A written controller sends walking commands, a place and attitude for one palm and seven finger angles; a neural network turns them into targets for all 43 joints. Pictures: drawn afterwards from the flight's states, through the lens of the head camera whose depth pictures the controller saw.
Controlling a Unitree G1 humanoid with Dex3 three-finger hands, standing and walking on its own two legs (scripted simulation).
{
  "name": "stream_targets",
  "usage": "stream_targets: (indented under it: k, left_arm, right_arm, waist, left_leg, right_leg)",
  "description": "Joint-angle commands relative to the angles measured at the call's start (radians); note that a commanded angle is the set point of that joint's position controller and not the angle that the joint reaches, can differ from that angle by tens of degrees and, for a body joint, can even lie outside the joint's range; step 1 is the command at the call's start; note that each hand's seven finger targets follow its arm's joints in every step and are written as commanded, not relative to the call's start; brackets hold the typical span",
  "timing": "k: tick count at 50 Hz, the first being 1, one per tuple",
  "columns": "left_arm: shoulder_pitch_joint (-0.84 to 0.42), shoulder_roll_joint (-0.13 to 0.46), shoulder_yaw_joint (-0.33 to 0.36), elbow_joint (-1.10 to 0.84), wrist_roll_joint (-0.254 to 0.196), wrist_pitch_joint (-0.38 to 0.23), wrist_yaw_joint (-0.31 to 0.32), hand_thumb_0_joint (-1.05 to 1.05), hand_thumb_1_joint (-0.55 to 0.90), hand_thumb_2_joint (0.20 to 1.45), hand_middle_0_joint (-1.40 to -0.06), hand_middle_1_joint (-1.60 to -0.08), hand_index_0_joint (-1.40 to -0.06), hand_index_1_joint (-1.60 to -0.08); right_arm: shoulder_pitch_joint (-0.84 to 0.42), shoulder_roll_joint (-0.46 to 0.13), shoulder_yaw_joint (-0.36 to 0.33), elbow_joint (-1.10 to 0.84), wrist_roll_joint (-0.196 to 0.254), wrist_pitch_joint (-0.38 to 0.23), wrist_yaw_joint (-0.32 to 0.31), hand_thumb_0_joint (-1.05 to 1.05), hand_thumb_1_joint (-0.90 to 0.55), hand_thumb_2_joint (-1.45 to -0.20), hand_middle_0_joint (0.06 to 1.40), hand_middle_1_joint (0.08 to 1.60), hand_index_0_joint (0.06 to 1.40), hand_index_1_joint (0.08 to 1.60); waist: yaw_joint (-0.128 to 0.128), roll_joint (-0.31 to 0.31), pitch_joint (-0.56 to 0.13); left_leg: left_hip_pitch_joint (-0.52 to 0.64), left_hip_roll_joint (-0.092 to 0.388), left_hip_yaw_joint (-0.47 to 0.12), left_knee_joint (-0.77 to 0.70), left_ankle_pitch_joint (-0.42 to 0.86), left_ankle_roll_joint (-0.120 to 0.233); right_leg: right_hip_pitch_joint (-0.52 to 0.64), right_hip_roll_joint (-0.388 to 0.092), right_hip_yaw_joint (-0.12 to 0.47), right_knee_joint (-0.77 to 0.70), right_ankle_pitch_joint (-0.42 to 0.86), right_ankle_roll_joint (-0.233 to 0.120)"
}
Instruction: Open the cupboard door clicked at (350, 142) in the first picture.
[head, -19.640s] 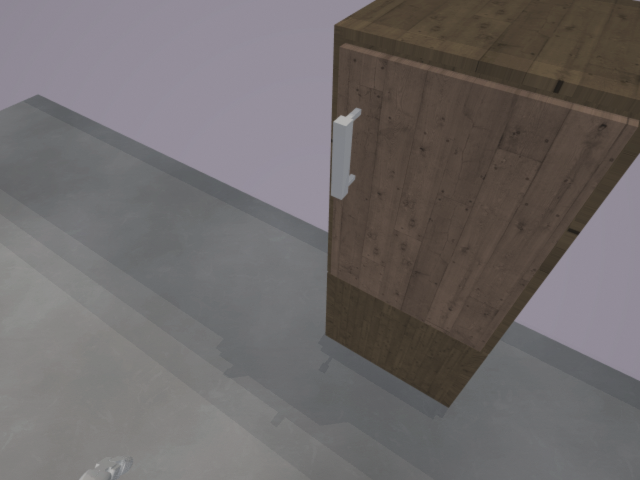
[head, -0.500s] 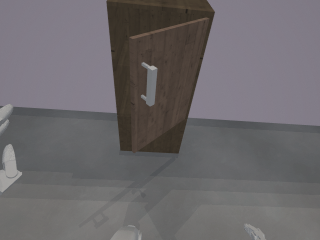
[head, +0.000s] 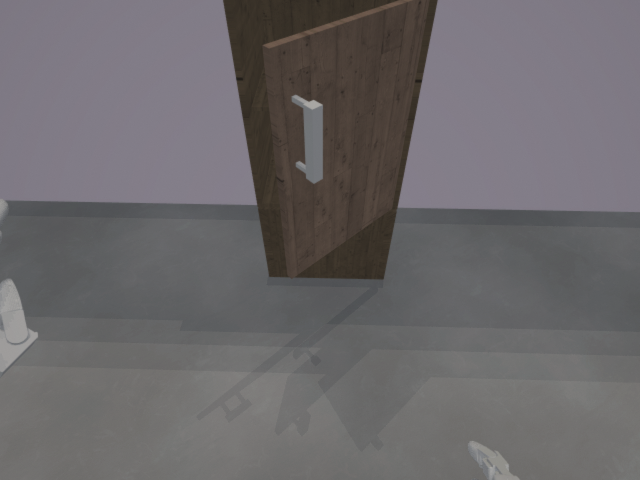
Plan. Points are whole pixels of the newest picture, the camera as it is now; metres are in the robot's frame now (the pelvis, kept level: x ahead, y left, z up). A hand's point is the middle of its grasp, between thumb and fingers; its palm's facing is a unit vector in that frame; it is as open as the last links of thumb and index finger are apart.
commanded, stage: let the arm hang, fingers relaxed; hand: left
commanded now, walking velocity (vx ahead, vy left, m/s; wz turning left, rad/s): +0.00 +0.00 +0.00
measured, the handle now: (306, 139) +0.68 +0.07 +0.07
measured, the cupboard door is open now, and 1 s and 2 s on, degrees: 44 44 44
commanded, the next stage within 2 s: look to check the result in 1.14 s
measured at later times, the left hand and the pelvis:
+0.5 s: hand out of the picture +0.04 +0.19 -0.15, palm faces +0.11 -0.97 -0.23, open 7.0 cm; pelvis +0.03 +0.00 +0.01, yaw +5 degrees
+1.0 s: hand out of the picture +0.01 +0.15 -0.16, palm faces +0.11 -0.98 -0.16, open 7.4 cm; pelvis +0.04 +0.01 +0.02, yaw +4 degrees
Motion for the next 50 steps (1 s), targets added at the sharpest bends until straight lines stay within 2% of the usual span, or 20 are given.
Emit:
stream_targets:
  k: [1, 2, 3, 5, 7, 9, 10, 11, 12, 13, 14, 15, 16, 17, 18, 21, 24, 26, 41, 50]
  left_arm:
    - [-0.125, 0.133, 0.095, -0.087, -0.014, -0.053, 0.022, 0.000, 0.900, 0.900, -0.200, -0.300, -0.200, -0.300]
    - [-0.143, -0.123, -0.257, 0.539, 0.083, 0.126, -0.083, 0.000, 0.900, 0.900, -0.200, -0.300, -0.200, -0.300]
    - [-0.135, -0.143, -0.269, 0.578, 0.064, 0.178, -0.110, 0.000, 0.900, 0.900, -0.200, -0.300, -0.200, -0.300]
    - [-0.193, -0.164, -0.307, 0.614, 0.045, 0.202, -0.119, 0.000, 0.900, 0.900, -0.200, -0.300, -0.200, -0.300]
    - [-0.240, -0.152, -0.332, 0.722, 0.042, 0.210, -0.123, 0.000, 0.900, 0.900, -0.200, -0.300, -0.200, -0.300]
    - [-0.247, -0.129, -0.346, 0.846, 0.039, 0.212, -0.127, 0.000, 0.900, 0.900, -0.200, -0.300, -0.200, -0.300]
    - [-0.251, -0.121, -0.354, 0.902, 0.035, 0.211, -0.131, 0.000, 0.900, 0.900, -0.200, -0.300, -0.200, -0.300]
    - [-0.240, -0.136, -0.364, 0.951, 0.033, 0.212, -0.134, 0.000, 0.900, 0.900, -0.200, -0.300, -0.200, -0.300]
    - [-0.234, -0.161, -0.377, 0.992, 0.032, 0.214, -0.133, 0.000, 0.900, 0.900, -0.200, -0.300, -0.200, -0.300]
    - [-0.243, -0.153, -0.388, 1.034, 0.032, 0.216, -0.131, 0.000, 0.900, 0.900, -0.200, -0.300, -0.200, -0.300]
    - [-0.234, -0.160, -0.389, 1.080, 0.034, 0.210, -0.132, 0.000, 0.900, 0.900, -0.200, -0.300, -0.200, -0.300]
    - [-0.251, -0.141, -0.382, 1.151, 0.034, 0.207, -0.134, 0.000, 0.900, 0.900, -0.200, -0.300, -0.200, -0.300]
    - [-0.250, -0.127, -0.385, 1.209, 0.027, 0.203, -0.135, 0.000, 0.900, 0.900, -0.200, -0.300, -0.200, -0.300]
    - [-0.243, -0.128, -0.390, 1.258, 0.022, 0.196, -0.133, 0.000, 0.900, 0.900, -0.200, -0.300, -0.200, -0.300]
    - [-0.222, -0.169, -0.372, 1.274, 0.027, 0.190, -0.125, 0.000, 0.900, 0.900, -0.200, -0.300, -0.200, -0.300]
    - [-0.244, -0.160, -0.391, 1.356, 0.019, 0.181, -0.119, 0.000, 0.900, 0.900, -0.200, -0.300, -0.200, -0.300]
    - [-0.249, -0.173, -0.402, 1.424, 0.020, 0.185, -0.116, 0.000, 0.900, 0.900, -0.200, -0.300, -0.200, -0.300]
    - [-0.243, -0.181, -0.408, 1.466, 0.019, 0.188, -0.114, 0.000, 0.900, 0.900, -0.200, -0.300, -0.200, -0.300]
    - [-0.187, -0.216, -0.425, 1.622, 0.014, 0.184, -0.101, 0.000, 0.900, 0.900, -0.200, -0.300, -0.200, -0.300]
    - [-0.162, -0.250, -0.424, 1.642, 0.014, 0.183, -0.098, 0.000, 0.900, 0.900, -0.200, -0.300, -0.200, -0.300]
  right_arm:
    - [-0.108, -0.151, -0.080, -0.134, 0.016, -0.065, -0.007, 0.000, -0.900, -0.900, 0.200, 0.300, 0.200, 0.300]
    - [-0.109, -0.205, -0.099, -0.004, -0.007, -0.036, 0.087, 0.000, -0.900, -0.900, 0.200, 0.300, 0.200, 0.300]
    - [-0.051, -0.132, -0.092, -0.026, 0.008, 0.022, 0.089, 0.000, -0.900, -0.900, 0.200, 0.300, 0.200, 0.300]
    - [-0.035, -0.086, -0.048, -0.034, 0.011, 0.076, 0.084, 0.000, -0.900, -0.900, 0.200, 0.300, 0.200, 0.300]
    - [-0.029, -0.092, -0.046, -0.034, -0.007, 0.095, 0.082, 0.000, -0.900, -0.900, 0.200, 0.300, 0.200, 0.300]
    - [-0.013, -0.111, -0.051, -0.005, -0.025, 0.106, 0.083, 0.000, -0.900, -0.900, 0.200, 0.300, 0.200, 0.300]
    - [0.000, -0.131, -0.054, 0.012, -0.031, 0.106, 0.083, 0.000, -0.900, -0.900, 0.200, 0.300, 0.200, 0.300]
    - [0.009, -0.174, -0.057, 0.027, -0.036, 0.098, 0.082, 0.000, -0.900, -0.900, 0.200, 0.300, 0.200, 0.300]
    - [0.000, -0.222, -0.056, 0.043, -0.042, 0.093, 0.075, 0.000, -0.900, -0.900, 0.200, 0.300, 0.200, 0.300]
    - [-0.031, -0.245, -0.053, 0.052, -0.041, 0.097, 0.069, 0.000, -0.900, -0.900, 0.200, 0.300, 0.200, 0.300]
    - [-0.065, -0.231, -0.045, 0.063, -0.042, 0.097, 0.059, 0.000, -0.900, -0.900, 0.200, 0.300, 0.200, 0.300]
    - [-0.078, -0.192, -0.035, 0.097, -0.036, 0.094, 0.057, 0.000, -0.900, -0.900, 0.200, 0.300, 0.200, 0.300]
    - [-0.069, -0.164, -0.024, 0.123, -0.029, 0.095, 0.056, 0.000, -0.900, -0.900, 0.200, 0.300, 0.200, 0.300]
    - [-0.057, -0.146, -0.019, 0.148, -0.024, 0.096, 0.052, 0.000, -0.900, -0.900, 0.200, 0.300, 0.200, 0.300]
    - [-0.043, -0.122, -0.027, 0.163, -0.027, 0.095, 0.046, 0.000, -0.900, -0.900, 0.200, 0.300, 0.200, 0.300]
    - [0.010, -0.102, -0.026, 0.229, -0.016, 0.098, 0.042, 0.000, -0.900, -0.900, 0.200, 0.300, 0.200, 0.300]
    - [0.027, -0.106, -0.031, 0.282, -0.011, 0.104, 0.038, 0.000, -0.900, -0.900, 0.200, 0.300, 0.200, 0.300]
    - [0.030, -0.103, -0.030, 0.317, -0.011, 0.107, 0.037, 0.000, -0.900, -0.900, 0.200, 0.300, 0.200, 0.300]
    - [0.052, -0.057, -0.014, 0.468, -0.012, 0.105, 0.035, 0.000, -0.900, -0.900, 0.200, 0.300, 0.200, 0.300]
    - [0.083, -0.026, -0.016, 0.483, -0.012, 0.101, 0.029, 0.000, -0.900, -0.900, 0.200, 0.300, 0.200, 0.300]
  waist:
    - [-0.034, -0.159, -0.087]
    - [-0.044, -0.051, -0.012]
    - [-0.042, -0.110, -0.067]
    - [-0.051, -0.233, -0.006]
    - [-0.047, -0.306, 0.039]
    - [-0.047, -0.259, 0.043]
    - [-0.052, -0.205, 0.035]
    - [-0.047, -0.064, 0.001]
    - [-0.029, 0.078, -0.025]
    - [-0.010, 0.101, -0.019]
    - [0.007, 0.083, 0.010]
    - [0.001, 0.155, 0.033]
    - [-0.005, 0.197, 0.031]
    - [-0.009, 0.176, 0.015]
    - [-0.009, 0.170, -0.025]
    - [-0.026, 0.084, -0.102]
    - [-0.028, -0.062, -0.037]
    - [-0.026, -0.084, 0.009]
    - [-0.017, -0.041, 0.111]
    - [-0.019, -0.014, 0.126]
  left_leg:
    - [-0.267, -0.019, -0.030, 0.370, -0.018, -0.010]
    - [-0.376, 0.062, -0.012, 0.425, -0.080, -0.007]
    - [-0.274, 0.011, -0.005, 0.354, -0.059, -0.006]
    - [-0.143, -0.006, 0.056, 0.174, -0.034, -0.011]
    - [-0.059, -0.055, 0.111, 0.024, 0.018, -0.010]
    - [0.039, -0.061, 0.107, -0.127, 0.109, -0.002]
    - [0.112, -0.039, 0.070, -0.191, 0.256, 0.010]
    - [0.162, 0.044, -0.060, -0.250, 0.417, 0.047]
    - [0.157, 0.147, -0.184, -0.292, 0.499, 0.106]
    - [0.082, 0.191, -0.231, -0.338, 0.430, 0.135]
    - [-0.022, 0.157, -0.182, -0.347, 0.292, 0.120]
    - [-0.053, 0.092, -0.122, -0.351, 0.250, 0.076]
    - [-0.030, 0.060, -0.070, -0.344, 0.262, 0.043]
    - [0.004, 0.045, -0.042, -0.318, 0.309, 0.025]
    - [0.063, 0.041, -0.026, -0.289, 0.370, 0.018]
    - [0.164, 0.047, -0.005, -0.278, 0.453, 0.012]
    - [0.169, 0.057, -0.005, -0.319, 0.432, 0.018]
    - [0.174, 0.056, 0.001, -0.343, 0.412, 0.018]
    - [0.179, 0.050, 0.007, -0.420, 0.356, 0.019]
    - [0.171, 0.048, 0.008, -0.427, 0.336, 0.019]
  right_leg:
    - [0.227, -0.363, 0.495, -0.280, 0.226, -0.151]
    - [0.141, -0.414, 0.209, -0.131, 0.510, -0.147]
    - [0.126, -0.329, 0.180, -0.102, 0.555, -0.148]
    - [0.023, -0.276, 0.074, -0.134, 0.524, -0.115]
    - [0.004, -0.238, 0.040, -0.136, 0.483, -0.085]
    - [-0.010, -0.237, 0.058, -0.119, 0.348, -0.060]
    - [-0.041, -0.226, 0.063, -0.094, 0.257, -0.033]
    - [-0.073, -0.179, 0.046, -0.015, 0.151, 0.006]
    - [-0.058, -0.111, 0.019, 0.022, 0.005, 0.047]
    - [0.011, -0.083, 0.039, 0.023, -0.092, 0.052]
    - [0.086, -0.080, 0.072, -0.061, -0.084, 0.045]
    - [0.117, -0.112, 0.084, -0.111, 0.004, 0.029]
    - [0.129, -0.131, 0.104, -0.128, 0.064, 0.015]
    - [0.138, -0.145, 0.121, -0.146, 0.132, 0.004]
    - [0.149, -0.162, 0.115, -0.166, 0.219, -0.003]
    - [0.185, -0.181, 0.096, -0.183, 0.352, -0.002]
    - [0.160, -0.169, 0.065, -0.215, 0.324, 0.005]
    - [0.139, -0.167, 0.065, -0.234, 0.296, 0.006]
    - [0.128, -0.162, 0.078, -0.298, 0.172, 0.009]
    - [0.120, -0.156, 0.079, -0.300, 0.147, 0.005]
